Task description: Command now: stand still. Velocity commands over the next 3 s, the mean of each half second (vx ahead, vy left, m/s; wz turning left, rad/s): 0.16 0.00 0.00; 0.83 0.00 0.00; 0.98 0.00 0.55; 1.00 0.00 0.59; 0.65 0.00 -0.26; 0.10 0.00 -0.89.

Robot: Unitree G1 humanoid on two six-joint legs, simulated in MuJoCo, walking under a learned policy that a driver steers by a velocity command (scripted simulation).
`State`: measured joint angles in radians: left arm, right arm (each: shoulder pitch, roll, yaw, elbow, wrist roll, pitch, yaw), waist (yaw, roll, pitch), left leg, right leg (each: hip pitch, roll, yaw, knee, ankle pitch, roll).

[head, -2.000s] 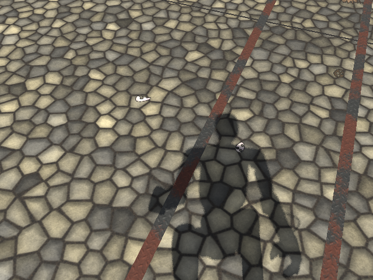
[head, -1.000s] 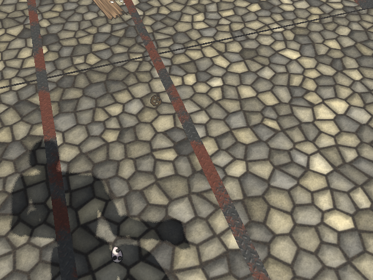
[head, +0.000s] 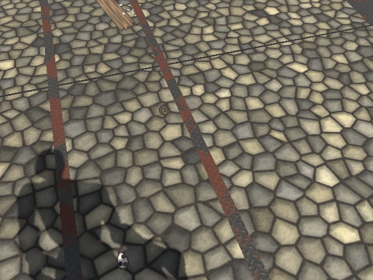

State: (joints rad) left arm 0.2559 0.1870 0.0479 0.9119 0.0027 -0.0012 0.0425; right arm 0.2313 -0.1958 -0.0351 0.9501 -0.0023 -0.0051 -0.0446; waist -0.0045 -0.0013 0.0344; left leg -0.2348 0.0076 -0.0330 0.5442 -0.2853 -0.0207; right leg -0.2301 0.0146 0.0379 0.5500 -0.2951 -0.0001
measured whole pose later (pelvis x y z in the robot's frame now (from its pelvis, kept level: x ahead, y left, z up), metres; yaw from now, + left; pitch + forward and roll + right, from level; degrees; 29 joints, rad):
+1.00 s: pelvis +0.33 +0.00 -0.03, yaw +1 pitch +3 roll -1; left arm -0.03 0.22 0.04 0.78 0.05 -0.07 -0.03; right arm 0.52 -0.18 -0.04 1.08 -0.01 -0.09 0.00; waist -0.06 0.01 0.04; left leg 0.03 0.04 -0.02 0.82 -0.45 0.06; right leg -0.54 0.02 -0.14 0.66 -0.16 -0.12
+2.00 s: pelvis +1.25 +0.15 +0.00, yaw +36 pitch +1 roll -2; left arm 0.30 0.29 0.05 0.82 0.05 -0.09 -0.01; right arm 0.28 -0.31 -0.05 0.83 -0.03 -0.08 0.02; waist 0.00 0.03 0.02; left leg -0.39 -0.05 -0.08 1.29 -0.28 0.12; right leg -0.30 0.04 -0.06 0.50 -0.22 -0.03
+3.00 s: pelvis +1.71 +0.41 +0.00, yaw -2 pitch +4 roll +2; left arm 0.21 0.32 0.10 0.56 -0.01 0.05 0.04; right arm -0.01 -0.29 -0.06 0.74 0.00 -0.01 -0.02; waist 0.03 -0.01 0.05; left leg -0.54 -0.05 -0.16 0.82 -0.33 -0.06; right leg -0.43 0.12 0.17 0.49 -0.11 -0.06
